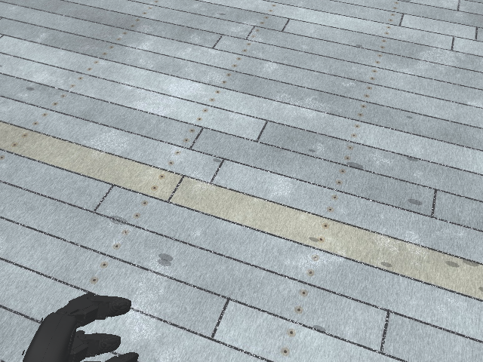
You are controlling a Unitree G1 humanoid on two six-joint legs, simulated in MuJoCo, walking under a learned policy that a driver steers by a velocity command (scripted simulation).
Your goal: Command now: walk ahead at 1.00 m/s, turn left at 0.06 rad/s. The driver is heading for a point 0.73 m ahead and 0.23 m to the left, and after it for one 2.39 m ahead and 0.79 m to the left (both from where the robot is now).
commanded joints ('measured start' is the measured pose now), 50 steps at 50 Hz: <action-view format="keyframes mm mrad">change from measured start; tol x64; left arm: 1 -21 55 8 -52 1 -15 3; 50 572 312 120 126 10 -27 101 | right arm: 1 -125 -175 -27 -79 9 -24 7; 50 -46 1 -14 -201 26 2 -2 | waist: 1 126 99 121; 50 168 -441 -324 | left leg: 1 -270 217 -96 -116 685 170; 7 -842 22 -180 1268 -52 147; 25 -290 -94 107 586 246 253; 29 276 240 -915 138 -130 548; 38 -503 -29 -444 -15 200 353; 47 -7 83 -365 361 1103 199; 50 -692 -220 -225 1308 -105 105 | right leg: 1 321 37 -83 -118 46 -18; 7 1016 -377 710 -486 -682 -54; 25 758 -202 -292 -116 1186 56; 28 -14 110 -146 951 -463 130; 48 681 67 -92 -223 -92 -5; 50 1087 -321 873 -478 -558 -218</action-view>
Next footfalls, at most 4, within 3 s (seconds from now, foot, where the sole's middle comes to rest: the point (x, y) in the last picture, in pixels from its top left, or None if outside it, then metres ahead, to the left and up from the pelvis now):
0.08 right None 0.28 -0.11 -0.77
0.54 left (181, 302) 0.68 0.13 -0.77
0.96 right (149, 189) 1.12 0.23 -0.77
1.38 left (45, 161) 1.30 0.62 -0.77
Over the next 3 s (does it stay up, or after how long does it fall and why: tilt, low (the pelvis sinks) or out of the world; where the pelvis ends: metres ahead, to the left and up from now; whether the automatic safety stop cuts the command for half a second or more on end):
stays up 2.65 0.85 0.00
